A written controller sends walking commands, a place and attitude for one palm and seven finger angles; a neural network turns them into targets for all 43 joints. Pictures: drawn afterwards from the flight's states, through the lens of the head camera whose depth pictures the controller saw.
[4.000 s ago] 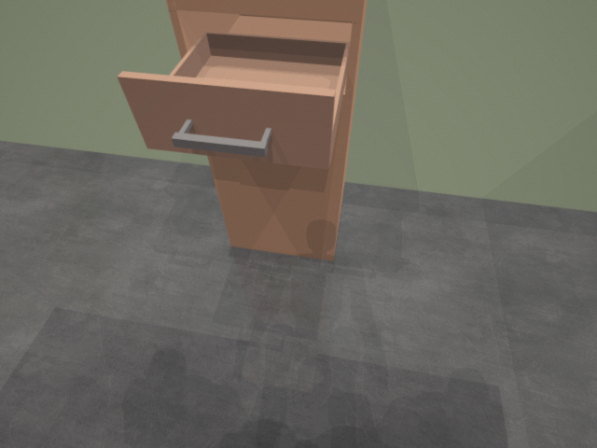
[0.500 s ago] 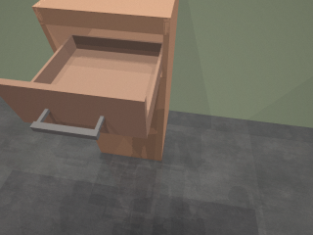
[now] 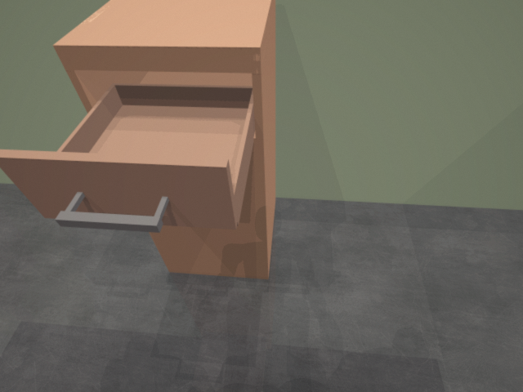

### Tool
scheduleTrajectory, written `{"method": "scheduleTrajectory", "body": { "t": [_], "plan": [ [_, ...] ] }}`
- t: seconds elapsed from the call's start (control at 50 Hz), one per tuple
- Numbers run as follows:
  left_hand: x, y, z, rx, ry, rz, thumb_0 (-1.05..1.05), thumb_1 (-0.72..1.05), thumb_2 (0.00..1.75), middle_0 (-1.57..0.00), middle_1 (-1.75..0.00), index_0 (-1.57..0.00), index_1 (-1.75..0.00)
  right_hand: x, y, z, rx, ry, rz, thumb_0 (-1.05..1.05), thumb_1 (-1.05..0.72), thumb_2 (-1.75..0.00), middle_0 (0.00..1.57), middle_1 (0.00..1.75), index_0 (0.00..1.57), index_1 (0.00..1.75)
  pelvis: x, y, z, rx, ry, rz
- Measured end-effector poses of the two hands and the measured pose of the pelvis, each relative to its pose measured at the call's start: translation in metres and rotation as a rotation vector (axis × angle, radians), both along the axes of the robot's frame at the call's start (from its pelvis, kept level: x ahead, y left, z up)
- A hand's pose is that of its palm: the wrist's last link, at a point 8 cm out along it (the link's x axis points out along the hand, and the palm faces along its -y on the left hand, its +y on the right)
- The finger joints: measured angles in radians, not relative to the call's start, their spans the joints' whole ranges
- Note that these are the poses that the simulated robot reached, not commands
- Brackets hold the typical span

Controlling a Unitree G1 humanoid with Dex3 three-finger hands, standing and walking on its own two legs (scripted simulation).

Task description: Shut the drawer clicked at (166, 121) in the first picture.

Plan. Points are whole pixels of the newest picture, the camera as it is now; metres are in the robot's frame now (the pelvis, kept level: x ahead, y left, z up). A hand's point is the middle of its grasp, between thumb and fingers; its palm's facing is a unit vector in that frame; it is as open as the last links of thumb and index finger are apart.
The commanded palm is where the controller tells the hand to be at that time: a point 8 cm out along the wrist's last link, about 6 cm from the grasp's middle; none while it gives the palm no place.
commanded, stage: look again from close up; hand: left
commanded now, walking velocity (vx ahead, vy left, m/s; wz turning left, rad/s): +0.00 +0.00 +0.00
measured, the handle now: (115, 211) +0.38 +0.27 +0.07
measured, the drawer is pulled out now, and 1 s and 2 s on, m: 0.29 0.29 0.29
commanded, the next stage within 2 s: shuffle to correct the standing spot in 0.54 s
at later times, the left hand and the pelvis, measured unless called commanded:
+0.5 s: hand out of the picture +0.06 +0.18 -0.17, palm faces -0.02 -0.98 -0.22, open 7.3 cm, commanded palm none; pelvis +0.02 -0.01 +0.00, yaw -1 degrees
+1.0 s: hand out of the picture +0.05 +0.22 -0.18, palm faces +0.03 -0.97 -0.23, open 7.4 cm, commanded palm none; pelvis +0.04 +0.02 +0.00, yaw -1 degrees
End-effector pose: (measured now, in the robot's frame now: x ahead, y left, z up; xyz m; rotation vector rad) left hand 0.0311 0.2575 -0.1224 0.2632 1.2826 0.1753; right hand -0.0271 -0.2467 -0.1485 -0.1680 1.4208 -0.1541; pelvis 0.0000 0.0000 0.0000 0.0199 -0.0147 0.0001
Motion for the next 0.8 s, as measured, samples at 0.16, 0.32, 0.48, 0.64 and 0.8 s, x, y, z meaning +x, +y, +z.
{"method": "scheduleTrajectory", "body": {
  "t": [0.16, 0.32, 0.48, 0.64, 0.8],
  "plan": [
    [-0.005, -0.016, -0.010, -0.046, 0.059, 0.005, 0.01, 0.91, 0.90, -0.20, -0.30, -0.20, -0.30, 0.004, -0.005, 0.006, -0.019, 0.025, -0.008, 0.00, -0.91, -0.90, 0.20, 0.30, 0.20, 0.29, 0.009, -0.004, 0.001, -0.004, -0.001, -0.005],
    [0.009, -0.031, -0.015, -0.083, 0.045, -0.001, 0.01, 0.91, 0.90, -0.20, -0.30, -0.20, -0.30, 0.048, 0.003, 0.006, -0.005, -0.063, 0.006, 0.00, -0.91, -0.90, 0.20, 0.30, 0.20, 0.29, 0.017, -0.006, 0.002, -0.006, -0.006, -0.011],
    [0.023, -0.031, -0.014, -0.079, 0.010, 0.000, 0.01, 0.91, 0.90, -0.20, -0.30, -0.20, -0.30, 0.086, 0.010, 0.007, 0.009, -0.148, 0.026, 0.00, -0.91, -0.90, 0.20, 0.30, 0.20, 0.30, 0.023, -0.006, 0.002, -0.007, -0.008, -0.012],
    [0.028, -0.021, -0.010, -0.054, 0.002, 0.007, 0.01, 0.91, 0.90, -0.20, -0.30, -0.20, -0.30, 0.096, 0.005, 0.008, -0.002, -0.152, 0.035, 0.00, -0.91, -0.90, 0.20, 0.30, 0.20, 0.30, 0.027, -0.007, 0.003, -0.007, -0.006, -0.009],
    [0.027, -0.011, -0.010, -0.036, 0.003, 0.021, 0.01, 0.91, 0.90, -0.20, -0.30, -0.20, -0.30, 0.086, -0.004, 0.007, -0.028, -0.110, 0.033, 0.00, -0.91, -0.90, 0.20, 0.30, 0.20, 0.30, 0.029, -0.003, 0.001, -0.009, -0.005, -0.005]
  ]
}}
